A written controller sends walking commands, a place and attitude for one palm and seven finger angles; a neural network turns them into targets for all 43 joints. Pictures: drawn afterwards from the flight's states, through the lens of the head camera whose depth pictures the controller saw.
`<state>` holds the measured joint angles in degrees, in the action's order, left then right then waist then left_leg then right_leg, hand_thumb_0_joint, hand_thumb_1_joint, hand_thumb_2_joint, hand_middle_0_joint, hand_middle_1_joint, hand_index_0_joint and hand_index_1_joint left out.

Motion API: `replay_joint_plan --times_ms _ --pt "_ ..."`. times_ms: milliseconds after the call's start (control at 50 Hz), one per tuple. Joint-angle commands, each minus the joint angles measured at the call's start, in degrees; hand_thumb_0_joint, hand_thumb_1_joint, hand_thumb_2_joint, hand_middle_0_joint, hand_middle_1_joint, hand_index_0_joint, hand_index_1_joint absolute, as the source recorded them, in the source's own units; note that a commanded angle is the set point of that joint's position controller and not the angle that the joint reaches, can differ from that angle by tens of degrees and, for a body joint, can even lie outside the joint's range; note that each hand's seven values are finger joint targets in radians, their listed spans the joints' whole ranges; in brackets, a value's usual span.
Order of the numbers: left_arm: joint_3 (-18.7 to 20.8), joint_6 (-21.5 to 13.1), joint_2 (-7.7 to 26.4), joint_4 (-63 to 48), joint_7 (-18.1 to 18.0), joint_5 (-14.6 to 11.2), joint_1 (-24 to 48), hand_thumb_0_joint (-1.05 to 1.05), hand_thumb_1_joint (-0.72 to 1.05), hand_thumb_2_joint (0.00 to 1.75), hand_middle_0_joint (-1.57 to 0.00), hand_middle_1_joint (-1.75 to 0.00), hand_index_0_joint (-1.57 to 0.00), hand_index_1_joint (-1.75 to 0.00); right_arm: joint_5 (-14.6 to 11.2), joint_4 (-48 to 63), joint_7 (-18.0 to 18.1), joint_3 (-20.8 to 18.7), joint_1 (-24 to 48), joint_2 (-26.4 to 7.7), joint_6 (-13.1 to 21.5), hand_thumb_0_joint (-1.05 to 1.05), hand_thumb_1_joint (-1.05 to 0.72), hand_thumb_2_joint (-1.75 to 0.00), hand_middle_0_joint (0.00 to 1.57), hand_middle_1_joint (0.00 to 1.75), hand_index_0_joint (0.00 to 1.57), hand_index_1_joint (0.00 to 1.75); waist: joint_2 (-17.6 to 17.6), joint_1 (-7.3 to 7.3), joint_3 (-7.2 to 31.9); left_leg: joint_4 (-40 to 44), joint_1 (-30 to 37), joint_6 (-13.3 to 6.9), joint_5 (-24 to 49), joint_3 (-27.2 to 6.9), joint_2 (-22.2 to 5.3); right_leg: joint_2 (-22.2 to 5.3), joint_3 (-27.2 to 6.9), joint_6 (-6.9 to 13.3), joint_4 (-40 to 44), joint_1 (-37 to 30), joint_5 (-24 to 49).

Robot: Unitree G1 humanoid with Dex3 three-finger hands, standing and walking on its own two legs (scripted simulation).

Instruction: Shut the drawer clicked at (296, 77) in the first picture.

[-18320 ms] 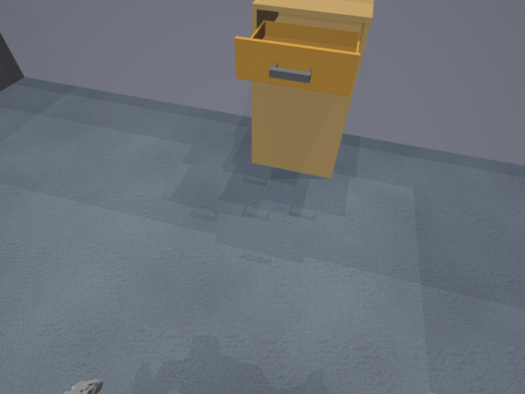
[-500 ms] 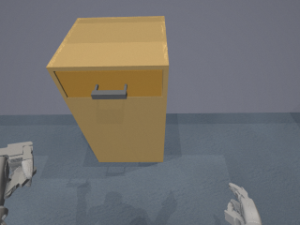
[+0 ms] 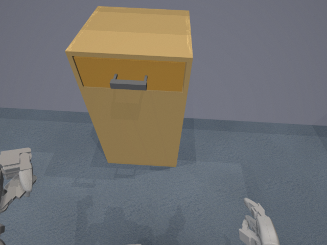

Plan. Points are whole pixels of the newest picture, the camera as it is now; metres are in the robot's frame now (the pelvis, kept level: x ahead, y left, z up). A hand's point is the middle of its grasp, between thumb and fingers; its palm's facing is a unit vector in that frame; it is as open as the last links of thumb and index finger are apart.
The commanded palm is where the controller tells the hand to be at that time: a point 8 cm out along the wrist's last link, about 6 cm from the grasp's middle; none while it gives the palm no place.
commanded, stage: step back with the hand held close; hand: left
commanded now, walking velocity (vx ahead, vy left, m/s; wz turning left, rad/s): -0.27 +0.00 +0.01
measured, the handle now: (129, 80) +0.68 +0.19 -0.01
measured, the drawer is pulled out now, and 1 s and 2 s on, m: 0.00 0.00 0.00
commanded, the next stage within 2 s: stop stepping back and stand still in 0.50 s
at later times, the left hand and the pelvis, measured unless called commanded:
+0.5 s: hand out of the picture +0.11 +0.24 +0.17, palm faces +0.30 -0.81 -0.51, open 3.2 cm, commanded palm +0.04 +0.29 +0.19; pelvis -0.08 +0.01 +0.00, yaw +2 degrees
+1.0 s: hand out of the picture +0.01 +0.30 +0.17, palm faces +0.47 -0.83 -0.30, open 3.2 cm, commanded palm -0.07 +0.31 +0.19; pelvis -0.20 +0.03 +0.01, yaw +1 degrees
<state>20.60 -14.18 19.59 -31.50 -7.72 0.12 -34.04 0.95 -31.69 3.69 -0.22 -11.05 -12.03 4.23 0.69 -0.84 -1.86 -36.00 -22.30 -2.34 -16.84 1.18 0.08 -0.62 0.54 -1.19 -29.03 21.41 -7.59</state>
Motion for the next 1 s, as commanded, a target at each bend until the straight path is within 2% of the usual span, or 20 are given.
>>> replay_joint_plan --times_ms 0,80,120,200,260,300,480,560,620,660,680,700,720,760,780,820,840,860,900,980 --pt "6.7 -4.2 11.4 -14.3 -2.3 -1.1 2.5 0.00 0.90 0.90 -1.40 -1.60 -1.40 -1.60 0.1 7.6 1.2 -3.0 2.8 -7.2 2.8 0.00 -0.90 -0.90 0.20 0.30 0.20 0.30 -1.9 2.30 5.8 6.7 3.8 0.0 -6.9 -3.7 -1.1 -5.3 -7.6 2.8 11.5 2.6 -17.6" --pt "9.3 -5.3 11.4 -14.4 -2.8 0.4 0.3 0.00 0.90 0.90 -1.40 -1.60 -1.40 -1.60 -0.2 8.4 1.8 -3.3 4.9 -8.9 3.9 0.00 -0.90 -0.90 0.20 0.30 0.20 0.30 14.1 1.39 5.9 26.9 -21.8 -5.1 -24.8 -15.8 -12.0 4.0 -1.4 -0.5 -11.7 -20.7 -7.2" --pt "10.1 -5.9 11.5 -13.4 -2.3 1.2 -0.4 0.00 0.90 0.90 -1.40 -1.60 -1.40 -1.60 -0.4 8.8 1.8 -3.9 4.7 -8.3 4.3 0.00 -0.90 -0.90 0.20 0.30 0.20 0.30 13.8 0.56 6.8 27.4 -27.7 -6.5 -25.1 -17.1 -15.1 5.3 -1.7 -0.7 -18.9 -26.3 -3.3" --pt "10.8 -6.6 11.7 -11.5 -1.2 0.7 -3.3 0.00 0.90 0.90 -1.40 -1.60 -1.40 -1.60 -0.4 8.6 1.3 -4.5 5.0 -8.4 5.6 0.00 -0.90 -0.90 0.20 0.30 0.20 0.30 4.7 0.83 4.0 17.1 -23.7 -4.6 -17.4 -11.3 -9.4 3.6 -6.1 0.5 -6.7 -21.4 1.6" --pt "9.6 -7.6 12.8 -13.5 -0.7 -2.0 -3.5 0.00 0.90 0.90 -1.40 -1.60 -1.40 -1.60 0.2 5.7 0.2 -3.8 3.4 -6.8 5.1 0.00 -0.90 -0.90 0.20 0.30 0.20 0.30 -0.6 2.27 9.0 5.4 1.9 0.8 9.2 -3.1 -3.0 -5.1 -12.7 3.9 4.0 -3.1 15.9" --pt "8.3 -7.7 12.6 -14.2 -0.5 -2.1 -2.6 0.00 0.90 0.90 -1.40 -1.60 -1.40 -1.60 -0.2 4.7 0.3 -4.4 2.3 -6.8 4.8 0.00 -0.90 -0.90 0.20 0.30 0.20 0.30 -1.8 2.55 16.2 4.5 12.1 1.3 23.8 -0.8 -3.0 -3.1 -8.7 1.1 3.4 -3.3 23.5" --pt "11.0 -8.6 14.0 -14.9 -0.6 -1.9 -1.8 0.00 0.90 0.90 -1.40 -1.60 -1.40 -1.60 -0.1 6.6 1.1 -4.3 4.3 -8.0 4.8 0.00 -0.90 -0.90 0.20 0.30 0.20 0.30 5.8 2.48 5.7 13.1 -1.0 -1.0 -16.0 -8.5 -7.2 2.2 -7.6 2.0 5.4 1.5 -20.4" --pt "10.2 -7.9 11.7 -12.9 -0.4 -2.1 -0.7 0.00 0.90 0.90 -1.40 -1.60 -1.40 -1.60 0.3 6.9 1.2 -4.3 5.0 -8.2 5.2 0.00 -0.90 -0.90 0.20 0.30 0.20 0.30 12.1 1.78 5.7 26.4 -13.6 -2.8 -24.6 -14.8 -12.7 7.1 -2.9 1.3 -7.3 -11.0 -13.5" --pt "10.5 -7.0 12.7 -14.3 -0.1 -2.5 -2.5 0.00 0.90 0.90 -1.40 -1.60 -1.40 -1.60 0.2 7.0 1.0 -4.8 3.8 -7.4 5.3 0.00 -0.90 -0.90 0.20 0.30 0.20 0.30 10.9 0.49 11.6 25.5 -8.6 -1.2 -22.8 -10.4 -12.6 7.1 0.1 1.9 -9.9 -13.4 -17.4" --pt "10.2 -5.9 12.8 -16.1 -0.2 -2.9 -3.8 0.00 0.90 0.90 -1.40 -1.60 -1.40 -1.60 -0.4 7.8 0.8 -4.7 3.8 -6.9 5.5 0.00 -0.90 -0.90 0.20 0.30 0.20 0.30 8.9 0.64 12.1 17.6 -0.7 1.4 -19.9 -4.1 -7.8 4.5 -2.0 4.0 -1.3 -6.0 -22.6" --pt "9.3 -5.7 13.1 -17.1 -0.3 -3.1 -4.3 0.00 0.90 0.90 -1.40 -1.60 -1.40 -1.60 -0.5 7.5 0.7 -4.5 3.3 -6.3 5.2 0.00 -0.90 -0.90 0.20 0.30 0.20 0.30 3.5 1.26 10.8 5.0 9.1 3.4 -11.8 1.2 -2.8 -0.2 -7.8 6.6 8.6 6.2 -29.3" --pt "9.6 -5.2 14.5 -17.4 -0.5 -3.2 -3.4 0.00 0.90 0.90 -1.40 -1.60 -1.40 -1.60 -0.3 6.5 0.6 -4.9 2.6 -6.5 4.4 0.00 -0.90 -0.90 0.20 0.30 0.20 0.30 -5.1 1.96 8.9 -13.8 17.6 4.4 -4.5 2.1 1.1 -9.2 -21.5 10.2 19.9 22.7 -39.6" --pt "8.5 -4.4 14.2 -17.6 -0.7 -2.6 -0.4 0.00 0.90 0.90 -1.40 -1.60 -1.40 -1.60 -0.1 5.3 0.2 -5.1 1.9 -6.5 3.2 0.00 -0.90 -0.90 0.20 0.30 0.20 0.30 -12.2 1.77 6.7 -26.4 15.3 4.3 -3.4 -1.9 1.5 -16.0 -28.1 13.0 23.3 28.3 -43.7" --pt "7.9 -2.9 13.1 -19.1 -0.2 -2.1 4.4 0.00 0.90 0.90 -1.40 -1.60 -1.40 -1.60 0.0 4.9 0.0 -4.4 1.2 -6.1 2.0 0.00 -0.90 -0.90 0.20 0.30 0.20 0.30 -14.1 2.63 6.0 -31.4 10.0 3.1 -4.6 -5.1 -0.7 -15.4 -22.5 12.4 18.2 25.4 -38.2" --pt "8.3 -2.4 12.9 -16.5 -1.1 -1.9 6.0 0.00 0.90 0.90 -1.40 -1.60 -1.40 -1.60 0.2 5.3 0.7 -2.9 1.2 -4.7 2.6 0.00 -0.90 -0.90 0.20 0.30 0.20 0.30 -13.8 3.14 3.8 -18.3 12.6 1.9 -6.2 -5.4 -3.8 -12.3 -15.5 8.5 14.7 23.3 -32.0" --pt "5.1 -1.8 10.2 -12.9 -2.1 -1.6 11.1 0.00 0.90 0.90 -1.40 -1.60 -1.40 -1.60 -0.3 3.8 2.2 -1.7 2.3 -6.4 4.1 0.00 -0.90 -0.90 0.20 0.30 0.20 0.30 2.9 3.63 -0.9 9.8 9.6 1.5 -9.4 -6.9 -4.0 -4.5 -7.9 3.1 -1.7 16.7 -27.4" --pt "4.3 -2.3 8.8 -11.7 -2.6 -1.2 14.6 0.00 0.90 0.90 -1.40 -1.60 -1.40 -1.60 -0.3 2.5 2.4 -1.5 1.6 -7.7 5.8 0.00 -0.90 -0.90 0.20 0.30 0.20 0.30 15.4 3.59 -2.6 24.6 4.1 -0.6 -19.0 -18.8 -11.4 0.7 -4.2 1.0 -16.1 13.0 -22.4" --pt "2.8 -2.5 9.2 -12.1 -2.9 0.2 20.5 0.00 0.90 0.90 -1.40 -1.60 -1.40 -1.60 -0.6 3.3 2.5 -1.8 0.4 -7.1 7.2 0.00 -0.90 -0.90 0.20 0.30 0.20 0.30 19.2 4.13 -6.0 30.7 -0.7 -3.0 -23.5 -29.0 -19.1 1.4 -2.6 -0.5 -28.3 14.2 -19.3" --pt "4.6 -2.6 9.9 -4.2 -2.4 0.5 15.2 0.00 0.90 0.90 -1.40 -1.60 -1.40 -1.60 -0.7 2.3 1.7 -2.1 0.9 -5.6 8.5 0.00 -0.90 -0.90 0.20 0.30 0.20 0.30 7.3 2.21 -0.8 26.7 3.9 -5.3 -14.5 -24.8 -18.0 0.0 -4.0 -0.3 -31.8 12.9 -15.3" --pt "3.1 -1.3 9.2 -17.9 -1.7 0.1 2.7 0.00 0.90 0.90 -1.40 -1.60 -1.40 -1.60 -0.7 5.2 -1.1 -1.4 4.8 -5.3 8.7 0.00 -0.90 -0.90 0.20 0.30 0.20 0.30 11.3 1.16 4.1 27.7 2.0 -3.7 -20.8 -17.8 -14.1 0.2 -0.4 0.6 -25.1 2.7 -14.0"
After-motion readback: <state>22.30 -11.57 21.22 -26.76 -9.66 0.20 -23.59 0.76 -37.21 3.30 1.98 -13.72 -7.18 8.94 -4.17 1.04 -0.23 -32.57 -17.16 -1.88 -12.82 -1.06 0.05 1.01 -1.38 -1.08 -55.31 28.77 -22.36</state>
